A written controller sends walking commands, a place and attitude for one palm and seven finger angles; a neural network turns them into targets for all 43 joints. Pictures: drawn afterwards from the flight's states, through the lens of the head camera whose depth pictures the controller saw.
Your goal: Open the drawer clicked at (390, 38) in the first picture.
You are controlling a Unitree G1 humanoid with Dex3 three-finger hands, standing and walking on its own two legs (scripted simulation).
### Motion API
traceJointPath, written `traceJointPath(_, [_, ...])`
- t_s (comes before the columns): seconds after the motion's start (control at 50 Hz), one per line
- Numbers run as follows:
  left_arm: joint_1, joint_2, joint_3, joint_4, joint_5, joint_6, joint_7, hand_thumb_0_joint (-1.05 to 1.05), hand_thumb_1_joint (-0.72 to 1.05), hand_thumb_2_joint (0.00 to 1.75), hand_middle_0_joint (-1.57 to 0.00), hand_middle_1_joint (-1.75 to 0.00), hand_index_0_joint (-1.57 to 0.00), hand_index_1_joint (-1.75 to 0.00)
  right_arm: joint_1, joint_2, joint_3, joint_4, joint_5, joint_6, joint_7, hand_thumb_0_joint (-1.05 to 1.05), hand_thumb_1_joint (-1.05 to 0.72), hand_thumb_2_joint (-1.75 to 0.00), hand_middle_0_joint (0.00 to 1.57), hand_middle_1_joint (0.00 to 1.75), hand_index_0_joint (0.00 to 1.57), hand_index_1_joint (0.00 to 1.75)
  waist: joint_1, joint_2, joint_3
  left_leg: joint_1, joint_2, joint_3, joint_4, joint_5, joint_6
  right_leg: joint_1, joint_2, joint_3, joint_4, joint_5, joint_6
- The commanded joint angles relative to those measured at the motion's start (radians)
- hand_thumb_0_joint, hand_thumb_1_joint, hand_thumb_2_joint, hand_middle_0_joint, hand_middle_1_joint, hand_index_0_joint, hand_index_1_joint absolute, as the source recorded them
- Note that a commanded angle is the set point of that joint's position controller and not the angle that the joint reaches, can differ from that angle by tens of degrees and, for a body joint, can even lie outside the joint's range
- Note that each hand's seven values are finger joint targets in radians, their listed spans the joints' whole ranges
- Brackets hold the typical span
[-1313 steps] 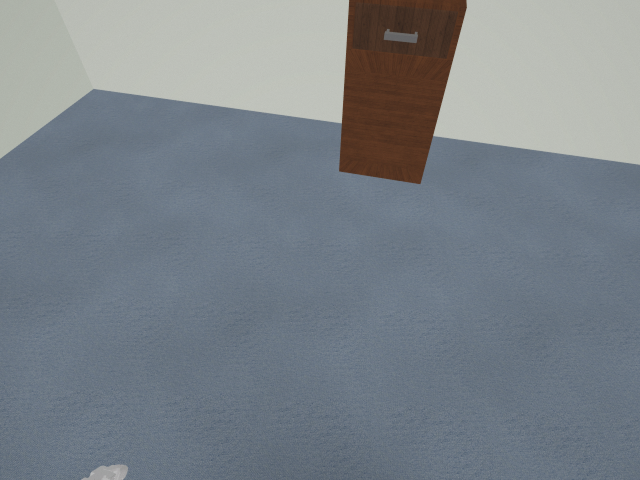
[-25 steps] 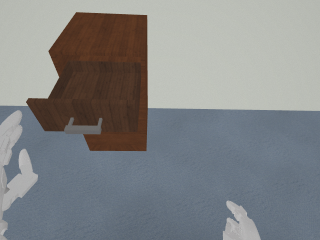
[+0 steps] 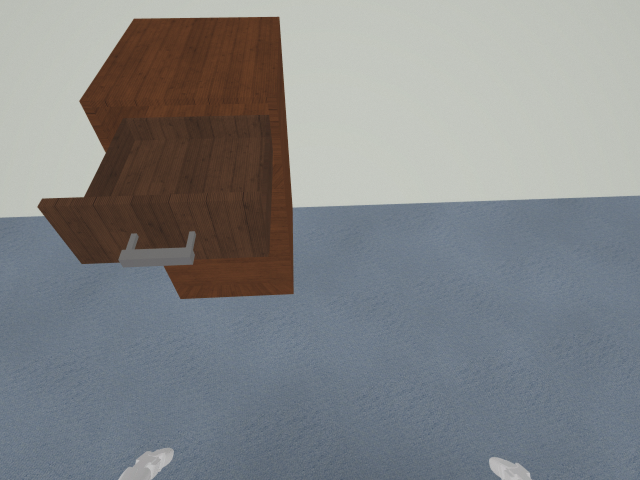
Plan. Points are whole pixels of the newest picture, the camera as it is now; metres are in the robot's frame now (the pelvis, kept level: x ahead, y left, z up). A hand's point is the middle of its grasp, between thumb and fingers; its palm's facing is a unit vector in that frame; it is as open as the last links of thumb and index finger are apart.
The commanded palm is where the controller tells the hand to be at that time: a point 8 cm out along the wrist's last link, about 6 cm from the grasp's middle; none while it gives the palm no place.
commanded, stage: let the arm hang, fingers relaxed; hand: left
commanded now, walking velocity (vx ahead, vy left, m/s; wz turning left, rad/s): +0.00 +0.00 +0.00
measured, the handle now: (160, 247) +0.49 +0.31 -0.07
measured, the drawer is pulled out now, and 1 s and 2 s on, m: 0.30 0.30 0.30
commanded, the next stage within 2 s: look to check the result in 0.86 s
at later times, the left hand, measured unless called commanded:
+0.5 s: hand out of the picture -0.04 +0.16 -0.16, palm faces +0.06 -0.98 -0.21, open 7.4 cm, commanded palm none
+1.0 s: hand out of the picture -0.01 +0.15 -0.17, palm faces +0.08 -0.98 -0.18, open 7.4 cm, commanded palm none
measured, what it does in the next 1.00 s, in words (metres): stands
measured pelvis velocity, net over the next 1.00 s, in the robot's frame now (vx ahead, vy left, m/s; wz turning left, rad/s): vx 0.00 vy -0.02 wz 0.01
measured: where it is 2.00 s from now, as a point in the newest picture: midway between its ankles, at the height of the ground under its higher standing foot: outside the picture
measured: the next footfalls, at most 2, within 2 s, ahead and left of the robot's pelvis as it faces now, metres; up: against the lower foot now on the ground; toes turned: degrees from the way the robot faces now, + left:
none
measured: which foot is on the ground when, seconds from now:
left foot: down 0.00-1.00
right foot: down 0.00-1.00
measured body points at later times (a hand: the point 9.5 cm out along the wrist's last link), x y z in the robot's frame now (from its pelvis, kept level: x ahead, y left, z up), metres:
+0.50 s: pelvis -0.01 -0.01 +0.01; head +0.01 -0.02 +0.46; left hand -0.04 +0.21 -0.14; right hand -0.06 -0.21 -0.15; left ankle -0.02 +0.12 -0.73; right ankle +0.05 -0.12 -0.73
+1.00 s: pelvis +0.00 -0.02 +0.01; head +0.01 -0.02 +0.46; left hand -0.01 +0.20 -0.15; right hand -0.03 -0.22 -0.15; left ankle -0.02 +0.12 -0.73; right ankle +0.05 -0.12 -0.73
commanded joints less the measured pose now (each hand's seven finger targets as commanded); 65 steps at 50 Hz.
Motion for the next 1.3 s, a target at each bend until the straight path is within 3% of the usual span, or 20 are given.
traceJointPath(0.0, [0.011, 0.138, 0.029, 0.079, -0.007, -0.054, 0.017, 0.00, 0.90, 0.90, -0.20, -0.30, -0.20, -0.30, 0.034, -0.080, -0.014, 0.009, 0.001, -0.001, -0.013, 0.00, -0.90, -0.90, 0.20, 0.30, 0.20, 0.30, 0.037, 0.073, -0.054, -0.065, 0.076, -0.092, -0.179, 0.172, 0.024, 0.175, -0.039, 0.103, -0.168, 0.100, -0.042])
traceJointPath(0.02, [0.017, 0.133, 0.026, 0.118, -0.007, -0.055, 0.018, 0.00, 0.90, 0.90, -0.20, -0.30, -0.20, -0.30, 0.052, -0.071, -0.012, 0.032, 0.004, 0.003, -0.015, 0.00, -0.90, -0.90, 0.20, 0.30, 0.20, 0.30, 0.034, 0.050, -0.048, -0.049, 0.081, -0.096, -0.188, 0.147, 0.025, 0.169, -0.036, 0.100, -0.189, 0.070, -0.042])
traceJointPath(0.08, [0.044, 0.100, 0.032, 0.211, -0.011, -0.059, 0.020, 0.00, 0.90, 0.90, -0.20, -0.30, -0.20, -0.30, 0.109, -0.032, -0.010, 0.096, -0.001, 0.008, -0.020, 0.00, -0.90, -0.90, 0.20, 0.30, 0.20, 0.30, 0.035, 0.138, -0.033, -0.050, 0.072, -0.078, -0.199, 0.083, 0.024, 0.174, -0.041, 0.104, -0.240, 0.006, -0.048])
traceJointPath(0.1, [0.050, 0.098, 0.031, 0.234, -0.013, -0.062, 0.020, 0.00, 0.90, 0.90, -0.20, -0.30, -0.20, -0.30, 0.128, -0.023, -0.010, 0.113, 0.000, 0.009, -0.021, 0.00, -0.90, -0.90, 0.20, 0.30, 0.20, 0.30, 0.034, 0.125, -0.032, -0.048, 0.069, -0.075, -0.199, 0.074, 0.023, 0.171, -0.043, 0.108, -0.252, -0.007, -0.050])
traceJointPath(0.14, [0.052, 0.091, 0.027, 0.274, -0.014, -0.063, 0.021, 0.00, 0.90, 0.90, -0.20, -0.30, -0.20, -0.30, 0.177, -0.016, -0.013, 0.144, 0.003, 0.013, -0.023, 0.00, -0.90, -0.90, 0.20, 0.30, 0.20, 0.30, 0.029, 0.039, -0.017, -0.039, 0.076, -0.079, -0.199, 0.069, 0.026, 0.159, -0.047, 0.093, -0.272, -0.039, -0.049])
traceJointPath(0.42, [0.127, 0.028, 0.026, 0.391, -0.015, -0.062, 0.039, 0.00, 0.90, 0.90, -0.20, -0.30, -0.20, -0.30, 0.307, 0.066, -0.014, 0.257, 0.003, 0.014, -0.033, 0.00, -0.90, -0.90, 0.20, 0.30, 0.20, 0.30, 0.031, -0.001, 0.085, -0.065, 0.075, -0.068, -0.220, 0.024, 0.033, 0.079, -0.034, 0.080, -0.281, -0.120, -0.051])
traceJointPath(0.54, [0.126, 0.011, 0.033, 0.387, -0.014, -0.066, 0.042, 0.00, 0.90, 0.90, -0.20, -0.30, -0.20, -0.30, 0.326, 0.090, -0.017, 0.267, 0.000, 0.006, -0.035, 0.00, -0.90, -0.90, 0.20, 0.30, 0.20, 0.30, 0.028, 0.006, 0.068, -0.078, 0.078, -0.071, -0.228, 0.027, 0.035, 0.100, -0.032, 0.075, -0.266, -0.091, -0.049])
traceJointPath(0.62, [0.133, 0.002, 0.034, 0.386, -0.013, -0.068, 0.042, 0.00, 0.90, 0.90, -0.20, -0.30, -0.20, -0.30, 0.315, 0.096, -0.020, 0.262, 0.001, 0.006, -0.036, 0.00, -0.90, -0.90, 0.20, 0.30, 0.20, 0.30, 0.030, 0.005, 0.084, -0.070, 0.073, -0.066, -0.218, 0.039, 0.031, 0.080, -0.032, 0.080, -0.271, -0.093, -0.051])
traceJointPath(0.68, [0.125, 0.004, 0.036, 0.384, -0.014, -0.070, 0.041, 0.00, 0.90, 0.90, -0.20, -0.30, -0.20, -0.30, 0.313, 0.098, -0.019, 0.263, -0.002, 0.006, -0.037, 0.00, -0.90, -0.90, 0.20, 0.30, 0.20, 0.30, 0.028, 0.041, 0.089, -0.072, 0.070, -0.061, -0.218, 0.042, 0.029, 0.082, -0.033, 0.089, -0.276, -0.085, -0.053])
traceJointPath(0.72, [0.124, 0.001, 0.037, 0.380, -0.013, -0.071, 0.041, 0.00, 0.90, 0.90, -0.20, -0.30, -0.20, -0.30, 0.310, 0.093, -0.022, 0.258, 0.001, 0.005, -0.037, 0.00, -0.90, -0.90, 0.20, 0.30, 0.20, 0.30, 0.027, 0.013, 0.081, -0.067, 0.080, -0.067, -0.221, 0.050, 0.030, 0.088, -0.029, 0.081, -0.271, -0.070, -0.051])
traceJointPath(0.74, [0.123, -0.001, 0.036, 0.381, -0.014, -0.071, 0.040, 0.00, 0.90, 0.90, -0.20, -0.30, -0.20, -0.30, 0.306, 0.094, -0.022, 0.259, 0.000, 0.004, -0.038, 0.00, -0.90, -0.90, 0.20, 0.30, 0.20, 0.30, 0.029, 0.035, 0.077, -0.066, 0.077, -0.065, -0.220, 0.048, 0.030, 0.093, -0.032, 0.085, -0.274, -0.068, -0.050])
traceJointPath(0.96, [0.111, 0.013, 0.038, 0.385, -0.016, -0.076, 0.039, 0.00, 0.90, 0.90, -0.20, -0.30, -0.20, -0.30, 0.290, 0.080, -0.022, 0.261, 0.002, 0.004, -0.038, 0.00, -0.90, -0.90, 0.20, 0.30, 0.20, 0.30, 0.027, 0.001, 0.057, -0.038, 0.077, -0.060, -0.217, 0.096, 0.024, 0.124, -0.040, 0.082, -0.285, -0.037, -0.052])
traceJointPath(1.1, [0.106, 0.013, 0.036, 0.395, -0.019, -0.078, 0.038, 0.00, 0.90, 0.90, -0.20, -0.30, -0.20, -0.30, 0.269, 0.069, -0.021, 0.266, 0.003, 0.000, -0.041, 0.00, -0.90, -0.90, 0.20, 0.30, 0.20, 0.30, 0.030, 0.033, 0.049, -0.024, 0.084, -0.066, -0.226, 0.142, 0.021, 0.148, -0.040, 0.070, -0.272, 0.023, -0.053])
traceJointPath(1.28, [0.094, 0.015, 0.035, 0.401, -0.019, -0.080, 0.039, 0.00, 0.90, 0.90, -0.20, -0.30, -0.20, -0.30, 0.256, 0.063, -0.021, 0.270, 0.005, -0.002, -0.042, 0.00, -0.90, -0.90, 0.20, 0.30, 0.20, 0.30, 0.030, 0.020, 0.041, -0.013, 0.090, -0.070, -0.237, 0.175, 0.019, 0.176, -0.040, 0.058, -0.263, 0.080, -0.050])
